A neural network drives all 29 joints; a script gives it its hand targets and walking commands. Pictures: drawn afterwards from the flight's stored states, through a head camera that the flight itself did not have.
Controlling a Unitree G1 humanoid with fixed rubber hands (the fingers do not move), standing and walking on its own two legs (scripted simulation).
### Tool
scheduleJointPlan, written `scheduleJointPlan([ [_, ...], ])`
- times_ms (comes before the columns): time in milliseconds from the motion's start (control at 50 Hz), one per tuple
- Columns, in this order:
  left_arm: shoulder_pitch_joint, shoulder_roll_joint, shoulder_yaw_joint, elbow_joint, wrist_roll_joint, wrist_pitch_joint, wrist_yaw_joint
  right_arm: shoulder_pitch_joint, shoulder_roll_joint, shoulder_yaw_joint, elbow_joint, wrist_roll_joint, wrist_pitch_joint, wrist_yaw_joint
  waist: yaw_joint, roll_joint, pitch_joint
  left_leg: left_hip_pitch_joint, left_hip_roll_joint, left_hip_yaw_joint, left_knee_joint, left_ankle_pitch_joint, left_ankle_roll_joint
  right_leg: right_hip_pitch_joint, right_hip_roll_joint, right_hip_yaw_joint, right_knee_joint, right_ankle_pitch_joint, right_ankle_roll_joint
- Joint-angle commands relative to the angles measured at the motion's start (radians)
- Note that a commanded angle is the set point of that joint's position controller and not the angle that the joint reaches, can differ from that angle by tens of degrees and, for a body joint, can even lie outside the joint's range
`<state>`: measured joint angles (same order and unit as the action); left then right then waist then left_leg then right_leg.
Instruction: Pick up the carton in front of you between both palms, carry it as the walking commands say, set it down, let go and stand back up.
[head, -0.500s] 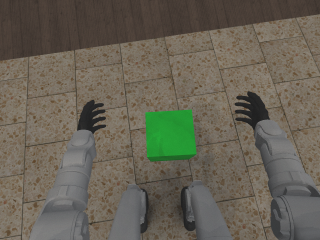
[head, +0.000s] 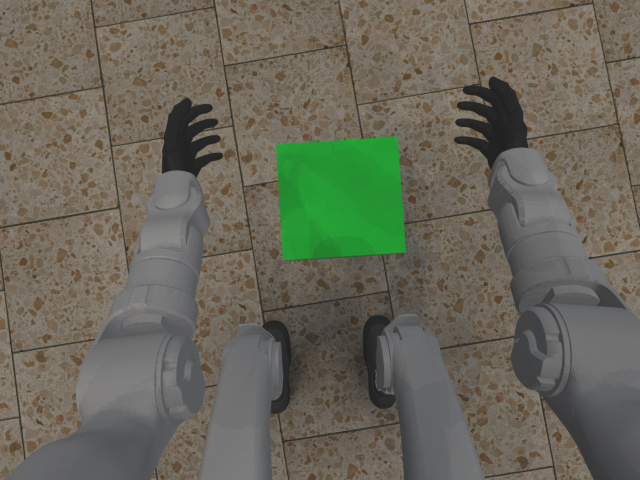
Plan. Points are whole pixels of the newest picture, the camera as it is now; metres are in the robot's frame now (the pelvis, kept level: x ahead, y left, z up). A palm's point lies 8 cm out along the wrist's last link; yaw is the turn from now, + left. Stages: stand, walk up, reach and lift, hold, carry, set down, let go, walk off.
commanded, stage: reach and lift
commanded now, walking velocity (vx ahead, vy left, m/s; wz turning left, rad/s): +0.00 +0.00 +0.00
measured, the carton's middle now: (338, 208) +0.46 -0.04 -0.46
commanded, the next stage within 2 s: none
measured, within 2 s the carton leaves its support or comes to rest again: leaves its support in 1.48 s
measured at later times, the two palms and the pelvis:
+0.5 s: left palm (230, 205) +0.46 +0.16 -0.35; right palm (444, 192) +0.46 -0.22 -0.35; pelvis -0.04 +0.01 -0.18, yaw +0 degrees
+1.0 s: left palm (236, 199) +0.48 +0.15 -0.38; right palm (427, 193) +0.46 -0.20 -0.39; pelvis -0.04 +0.01 -0.21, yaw +0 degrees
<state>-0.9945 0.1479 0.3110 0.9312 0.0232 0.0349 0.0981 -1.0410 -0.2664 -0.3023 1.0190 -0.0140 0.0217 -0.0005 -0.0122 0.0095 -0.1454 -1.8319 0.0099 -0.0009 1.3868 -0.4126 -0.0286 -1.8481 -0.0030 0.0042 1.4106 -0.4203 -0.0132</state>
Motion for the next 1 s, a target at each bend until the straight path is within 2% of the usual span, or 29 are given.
scheduleJointPlan([
  [0, -0.123, 0.090, -0.043, -0.092, -0.041, -0.040, 0.011, -0.130, -0.106, 0.020, -0.096, 0.039, -0.041, -0.020, -0.016, -0.035, -0.838, 0.294, -0.087, 0.030, 0.070, 0.293, -0.018, 0.455, 0.054, 0.009, 0.030, 0.406, 0.045],
  [100, -0.133, 0.131, -0.142, -0.205, -0.139, -0.045, 0.040, -0.148, -0.179, 0.093, -0.198, 0.137, -0.053, -0.044, -0.020, -0.015, -1.064, 0.367, -0.085, 0.026, 0.241, 0.421, -0.023, 0.421, 0.054, -0.012, 0.197, 0.493, 0.039],
  [200, -0.201, 0.166, -0.179, -0.289, -0.187, -0.015, 0.060, -0.206, -0.225, 0.133, -0.262, 0.197, -0.026, -0.051, -0.025, -0.011, -1.119, 0.363, -0.085, 0.038, 0.355, 0.342, -0.026, 0.383, 0.050, -0.029, 0.307, 0.407, 0.038],
  [260, -0.241, 0.170, -0.187, -0.248, -0.204, 0.004, 0.070, -0.250, -0.231, 0.142, -0.211, 0.214, -0.009, -0.055, -0.028, -0.013, -1.004, 0.282, -0.077, 0.044, 0.391, 0.203, -0.027, 0.298, 0.038, -0.032, 0.342, 0.270, 0.038],
  [340, -0.322, 0.177, -0.184, -0.131, -0.213, 0.010, 0.072, -0.333, -0.232, 0.159, -0.094, 0.221, -0.005, -0.062, -0.020, -0.015, -0.826, 0.175, -0.063, 0.042, 0.439, 0.046, -0.023, 0.183, 0.018, -0.020, 0.378, 0.098, 0.035],
  [440, -0.436, 0.209, -0.192, 0.007, -0.230, -0.016, 0.069, -0.444, -0.250, 0.194, 0.031, 0.241, -0.028, -0.075, -0.012, -0.021, -0.704, 0.101, -0.047, 0.035, 0.510, -0.017, -0.016, 0.130, -0.001, 0.004, 0.444, 0.021, 0.029],
  [520, -0.502, 0.235, -0.218, 0.071, -0.262, -0.040, 0.066, -0.519, -0.269, 0.223, 0.083, 0.262, -0.051, -0.082, -0.015, -0.032, -0.692, 0.086, -0.040, 0.029, 0.566, 0.005, -0.014, 0.135, -0.009, 0.016, 0.499, 0.041, 0.026],
  [620, -0.511, 0.193, -0.306, 0.149, -0.362, -0.058, 0.055, -0.544, -0.275, 0.262, 0.065, 0.278, -0.074, -0.096, -0.066, -0.057, -0.755, 0.087, -0.042, 0.029, 0.621, 0.076, -0.018, 0.215, -0.012, 0.009, 0.549, 0.144, 0.023],
  [680, -0.533, 0.214, -0.326, 0.124, -0.388, -0.068, 0.053, -0.555, -0.268, 0.271, 0.019, 0.286, -0.077, -0.107, -0.067, -0.065, -0.813, 0.090, -0.047, 0.038, 0.644, 0.104, -0.018, 0.278, -0.005, 0.009, 0.568, 0.189, 0.026],
  [720, -0.525, 0.218, -0.333, 0.112, -0.396, -0.073, 0.056, -0.543, -0.236, 0.291, -0.008, 0.306, -0.075, -0.111, -0.053, -0.075, -0.859, 0.093, -0.052, 0.049, 0.650, 0.122, -0.015, 0.335, 0.003, 0.008, 0.576, 0.222, 0.029],
  [760, -0.496, 0.205, -0.331, 0.122, -0.392, -0.074, 0.059, -0.518, -0.209, 0.307, -0.006, 0.316, -0.069, -0.109, -0.034, -0.072, -0.858, 0.090, -0.056, 0.053, 0.648, 0.137, -0.012, 0.335, 0.010, 0.005, 0.582, 0.235, 0.031],
  [820, -0.460, 0.199, -0.299, 0.163, -0.357, -0.074, 0.059, -0.486, -0.194, 0.288, 0.028, 0.297, -0.063, -0.104, -0.025, -0.062, -0.742, 0.037, -0.058, 0.042, 0.641, 0.118, -0.010, 0.246, 0.012, 0.011, 0.579, 0.205, 0.035],
  [900, -0.457, 0.198, -0.269, 0.166, -0.313, -0.082, 0.058, -0.475, -0.195, 0.260, 0.053, 0.266, -0.073, -0.102, -0.031, -0.045, -0.661, 0.012, -0.060, 0.031, 0.636, 0.111, -0.011, 0.165, 0.014, 0.017, 0.574, 0.185, 0.035],
  [980, -0.475, 0.179, -0.278, 0.152, -0.303, -0.086, 0.059, -0.476, -0.184, 0.255, 0.076, 0.258, -0.080, -0.103, -0.042, -0.031, -0.636, 0.020, -0.064, 0.023, 0.625, 0.103, -0.014, 0.127, 0.014, 0.016, 0.565, 0.168, 0.030],
])
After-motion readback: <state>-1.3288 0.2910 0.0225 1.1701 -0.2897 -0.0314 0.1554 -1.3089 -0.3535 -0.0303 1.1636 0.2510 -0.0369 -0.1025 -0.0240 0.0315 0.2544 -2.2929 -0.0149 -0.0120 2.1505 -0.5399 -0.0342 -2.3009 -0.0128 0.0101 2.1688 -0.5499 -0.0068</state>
